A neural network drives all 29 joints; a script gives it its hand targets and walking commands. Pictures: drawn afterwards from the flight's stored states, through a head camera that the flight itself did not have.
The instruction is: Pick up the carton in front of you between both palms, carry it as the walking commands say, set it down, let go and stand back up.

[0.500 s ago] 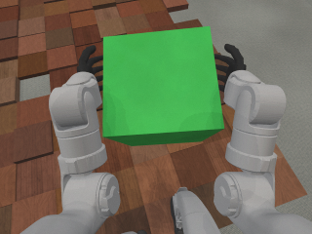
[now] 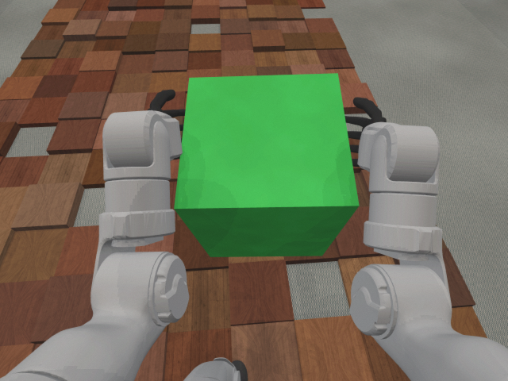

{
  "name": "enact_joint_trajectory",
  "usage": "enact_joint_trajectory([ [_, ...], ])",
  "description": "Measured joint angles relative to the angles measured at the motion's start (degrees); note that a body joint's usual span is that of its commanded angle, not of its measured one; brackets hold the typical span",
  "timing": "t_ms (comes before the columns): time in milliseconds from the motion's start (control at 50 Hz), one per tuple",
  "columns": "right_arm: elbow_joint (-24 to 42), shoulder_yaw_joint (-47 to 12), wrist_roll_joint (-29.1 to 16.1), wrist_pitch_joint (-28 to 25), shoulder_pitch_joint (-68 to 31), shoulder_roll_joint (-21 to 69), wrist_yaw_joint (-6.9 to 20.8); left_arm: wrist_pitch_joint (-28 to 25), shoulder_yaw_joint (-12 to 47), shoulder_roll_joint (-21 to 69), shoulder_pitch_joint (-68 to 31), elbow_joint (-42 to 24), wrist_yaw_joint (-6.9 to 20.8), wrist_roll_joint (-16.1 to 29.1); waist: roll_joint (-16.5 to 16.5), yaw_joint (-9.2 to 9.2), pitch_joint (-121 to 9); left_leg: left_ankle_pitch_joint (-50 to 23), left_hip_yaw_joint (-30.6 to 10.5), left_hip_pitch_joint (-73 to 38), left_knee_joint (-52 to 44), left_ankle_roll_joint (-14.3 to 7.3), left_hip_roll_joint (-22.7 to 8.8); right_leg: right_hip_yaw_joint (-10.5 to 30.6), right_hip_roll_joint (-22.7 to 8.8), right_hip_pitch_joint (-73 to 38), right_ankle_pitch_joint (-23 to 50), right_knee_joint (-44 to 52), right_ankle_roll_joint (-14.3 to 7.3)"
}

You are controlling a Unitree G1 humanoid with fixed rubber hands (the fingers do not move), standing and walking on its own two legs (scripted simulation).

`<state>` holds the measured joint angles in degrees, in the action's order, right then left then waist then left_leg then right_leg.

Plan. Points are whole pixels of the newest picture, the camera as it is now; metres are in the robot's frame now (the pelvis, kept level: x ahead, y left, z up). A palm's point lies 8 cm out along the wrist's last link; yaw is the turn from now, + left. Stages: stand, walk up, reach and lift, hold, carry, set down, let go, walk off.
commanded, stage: carry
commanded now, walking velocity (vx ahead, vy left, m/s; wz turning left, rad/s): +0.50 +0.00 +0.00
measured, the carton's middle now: (264, 178) +0.40 +0.02 +0.07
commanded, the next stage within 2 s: none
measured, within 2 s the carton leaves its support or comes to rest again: neither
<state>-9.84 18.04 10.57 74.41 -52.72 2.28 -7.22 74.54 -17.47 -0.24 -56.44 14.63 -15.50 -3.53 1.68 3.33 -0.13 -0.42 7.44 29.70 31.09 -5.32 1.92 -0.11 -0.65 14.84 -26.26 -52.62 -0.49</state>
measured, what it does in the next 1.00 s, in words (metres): walks ahead: right foot, then left foot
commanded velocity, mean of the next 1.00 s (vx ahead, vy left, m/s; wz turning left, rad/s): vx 0.50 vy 0.00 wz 0.00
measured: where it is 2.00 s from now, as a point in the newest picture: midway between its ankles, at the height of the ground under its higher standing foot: (264, 157)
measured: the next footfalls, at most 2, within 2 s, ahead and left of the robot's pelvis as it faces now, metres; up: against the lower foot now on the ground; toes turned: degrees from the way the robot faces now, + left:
right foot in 0.36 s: +0.40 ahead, -0.08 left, +0.01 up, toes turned -6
left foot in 0.72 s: +0.58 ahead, +0.11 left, +0.01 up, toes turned +1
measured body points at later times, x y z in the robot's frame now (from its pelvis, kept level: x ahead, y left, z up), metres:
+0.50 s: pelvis +0.30 +0.00 +0.01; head +0.37 +0.01 +0.45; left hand +0.69 +0.15 +0.10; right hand +0.69 -0.14 +0.09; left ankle +0.20 +0.09 -0.63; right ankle +0.36 -0.07 -0.72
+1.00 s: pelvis +0.58 +0.04 +0.03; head +0.66 +0.04 +0.47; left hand +1.01 +0.14 +0.14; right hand +0.95 -0.14 +0.13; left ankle +0.54 +0.11 -0.71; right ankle +0.64 -0.08 -0.67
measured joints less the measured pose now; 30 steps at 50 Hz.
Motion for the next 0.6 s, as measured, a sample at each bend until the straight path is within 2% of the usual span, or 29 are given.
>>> enact_joint_trajectory([
  [40,-0.6,-0.8,-0.2,0.1,2.1,0.8,-0.7,0.0,-0.1,0.0,1.5,1.4,1.4,-1.1,-1.1,-2.18,0.6,2.7,-0.4,-2.3,-0.3,-0.7,-0.4,-0.1,1.2,5.7,1.1,-9.9,-0.1],
  [100,1.4,-1.3,-1.6,0.8,5.9,1.5,-1.7,0.2,0.5,1.1,3.8,0.6,2.3,-2.8,-2.0,-4.92,2.0,3.7,-1.0,-6.7,-3.8,-0.2,-0.9,-1.5,1.2,12.2,4.3,-10.1,-0.1],
  [200,5.7,-1.2,-5.0,0.9,8.7,2.4,-6.4,-2.0,1.2,3.5,6.6,-4.8,3.4,-5.4,-2.6,-7.92,4.1,6.8,-1.4,-12.9,-7.6,-0.2,-1.1,-2.5,0.6,19.8,8.1,0.3,-0.1],
  [260,6.5,-1.6,-6.7,0.7,8.6,3.5,-9.6,-4.1,1.3,4.8,7.7,-7.5,3.5,-6.7,-2.4,-8.75,4.2,9.8,-1.6,-16.5,-8.2,-0.1,-0.7,-3.2,0.5,21.8,14.8,8.0,-0.7],
  [320,6.1,-1.9,-6.3,0.1,8.2,4.4,-10.3,-5.2,0.4,5.2,9.0,-8.5,4.3,-7.7,-2.1,-9.01,3.2,14.1,-1.7,-20.4,-7.3,0.4,-0.1,-5.2,1.4,19.9,23.5,19.4,-1.5],
  [360,4.8,-2.1,-6.1,-0.2,8.0,4.2,-10.4,-5.8,0.2,5.3,9.7,-7.7,4.7,-7.9,-1.9,-8.7,2.1,18.6,-1.7,-22.4,-3.6,0.8,0.1,-7.8,2.6,16.1,28.9,26.8,-3.0],
  [380,3.9,-2.4,-6.1,-0.4,7.9,3.5,-10.1,-6.7,0.3,5.6,10.1,-7.0,4.8,-8.1,-3.1,-7.93,1.8,20.9,-1.8,-21.8,0.9,1.2,-1.0,-8.9,3.5,14.4,25.9,27.0,-4.4],
  [420,2.0,-2.1,-5.9,-1.1,7.3,1.8,-8.6,-8.2,1.5,6.1,9.9,-5.0,4.1,-8.5,-4.5,-5.76,2.2,23.9,-5.3,-14.8,19.7,3.9,-1.5,-9.8,4.7,14.1,20.6,24.0,-5.9],
  [440,1.2,-2.1,-5.7,-1.4,7.5,1.1,-7.6,-8.4,2.0,6.4,10.1,-4.5,3.0,-8.1,-4.2,-4.53,2.4,25.1,-6.7,-10.8,28.6,4.5,-1.1,-9.8,4.8,13.7,18.9,23.1,-6.2],
  [480,0.5,-2.0,-5.4,-1.4,8.1,0.7,-6.3,-7.8,2.7,6.9,11.5,-5.4,0.3,-6.0,-3.1,-2.16,3.0,24.6,-7.9,-4.3,36.8,4.6,-1.1,-9.2,4.7,11.8,17.4,23.4,-5.7],
  [540,1.1,-1.9,-4.1,-1.4,8.4,1.0,-4.5,-6.5,2.7,7.4,13.2,-8.6,-3.7,-2.3,-2.0,0.6,4.1,23.3,-8.7,2.6,33.9,4.6,-2.4,-8.5,4.2,8.6,14.9,24.4,-5.6],
  [600,3.3,-1.5,-3.4,-1.7,8.5,1.2,-3.5,-6.4,2.4,7.7,13.0,-10.9,-6.1,0.1,-1.7,2.65,4.5,22.6,-8.4,6.1,22.8,5.0,-3.5,-8.0,3.3,5.9,11.8,24.1,-5.0],
])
